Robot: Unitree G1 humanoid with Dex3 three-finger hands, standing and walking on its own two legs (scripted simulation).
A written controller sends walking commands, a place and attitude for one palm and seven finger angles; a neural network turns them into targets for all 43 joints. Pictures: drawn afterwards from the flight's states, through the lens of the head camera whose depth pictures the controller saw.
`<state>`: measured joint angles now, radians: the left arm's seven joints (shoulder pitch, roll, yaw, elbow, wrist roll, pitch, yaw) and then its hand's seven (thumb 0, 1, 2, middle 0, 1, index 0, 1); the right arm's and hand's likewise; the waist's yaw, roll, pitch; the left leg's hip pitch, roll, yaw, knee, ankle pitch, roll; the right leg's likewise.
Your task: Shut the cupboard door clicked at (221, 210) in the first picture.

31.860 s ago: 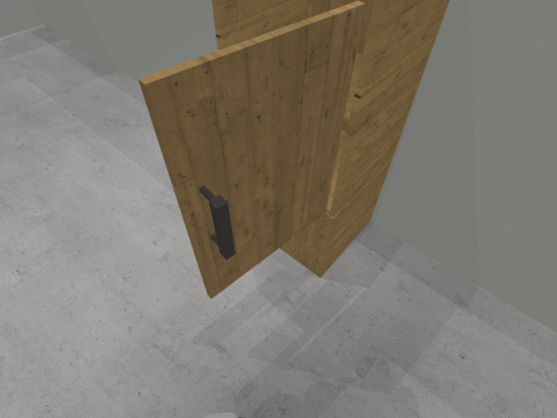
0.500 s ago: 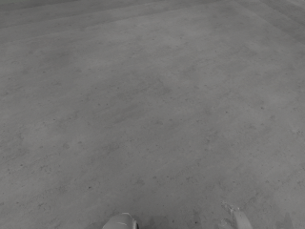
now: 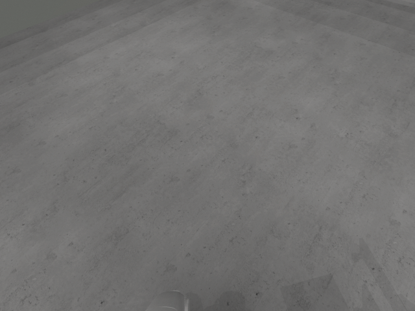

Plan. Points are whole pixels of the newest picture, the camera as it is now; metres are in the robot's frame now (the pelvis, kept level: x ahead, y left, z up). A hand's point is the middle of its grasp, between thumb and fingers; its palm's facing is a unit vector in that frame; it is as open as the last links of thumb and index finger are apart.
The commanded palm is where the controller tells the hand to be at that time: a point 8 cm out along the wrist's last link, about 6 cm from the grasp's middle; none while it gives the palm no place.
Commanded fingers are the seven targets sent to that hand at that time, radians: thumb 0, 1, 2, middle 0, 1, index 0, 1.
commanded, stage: turn to face it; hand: left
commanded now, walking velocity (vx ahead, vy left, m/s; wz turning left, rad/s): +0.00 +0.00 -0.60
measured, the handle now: out of the picture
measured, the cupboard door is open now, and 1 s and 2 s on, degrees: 58 58 58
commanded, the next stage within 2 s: take the last steps up to it in 1.96 s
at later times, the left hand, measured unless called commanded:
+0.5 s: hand (129, 275) +0.20 +0.21 -0.15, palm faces -0.28 -0.93 -0.23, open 7.4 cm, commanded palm none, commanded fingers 0.00 0.90 0.90 -0.20 -0.30 -0.20 -0.30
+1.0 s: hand (160, 268) +0.23 +0.15 -0.18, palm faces -0.53 -0.83 -0.20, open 7.4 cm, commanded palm none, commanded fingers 0.00 0.90 0.90 -0.20 -0.30 -0.20 -0.30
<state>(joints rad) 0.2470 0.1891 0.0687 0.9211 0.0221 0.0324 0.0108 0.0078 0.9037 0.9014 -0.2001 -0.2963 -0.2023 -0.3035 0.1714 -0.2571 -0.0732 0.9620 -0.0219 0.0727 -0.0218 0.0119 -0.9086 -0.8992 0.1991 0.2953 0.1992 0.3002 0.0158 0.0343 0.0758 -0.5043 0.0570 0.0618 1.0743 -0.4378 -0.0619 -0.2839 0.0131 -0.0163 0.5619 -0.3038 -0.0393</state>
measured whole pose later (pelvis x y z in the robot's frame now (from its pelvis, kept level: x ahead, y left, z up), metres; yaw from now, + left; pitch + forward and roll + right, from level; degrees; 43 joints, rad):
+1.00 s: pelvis +0.06 +0.02 -0.01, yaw -35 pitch +3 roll -1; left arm 0.20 0.24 0.07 0.89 0.01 0.06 0.00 0.01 0.90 0.90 -0.20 -0.30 -0.21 -0.30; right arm 0.14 -0.22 -0.03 0.85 -0.02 0.02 -0.02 0.01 -0.91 -0.90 0.20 0.30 0.20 0.30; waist 0.01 -0.04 0.07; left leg -0.35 0.04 0.04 0.60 -0.30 -0.03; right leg -0.31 0.05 0.12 0.64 -0.38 0.01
